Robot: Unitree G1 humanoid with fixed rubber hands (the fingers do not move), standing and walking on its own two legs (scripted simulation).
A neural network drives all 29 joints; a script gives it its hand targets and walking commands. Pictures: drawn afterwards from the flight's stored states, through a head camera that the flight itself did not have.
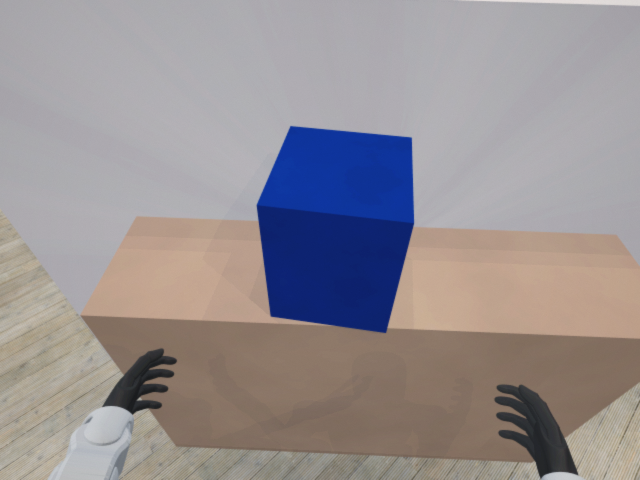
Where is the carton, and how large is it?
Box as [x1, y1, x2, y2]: [257, 126, 413, 332]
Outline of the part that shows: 290,126 257,203 270,314 271,316 385,332 413,225 411,137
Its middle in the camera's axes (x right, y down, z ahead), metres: +0.03 -0.02 +0.65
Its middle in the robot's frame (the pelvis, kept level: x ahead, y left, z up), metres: +0.49 +0.00 +0.04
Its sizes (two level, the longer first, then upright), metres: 0.210 0.200 0.250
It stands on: a pedestal, 0.68 m high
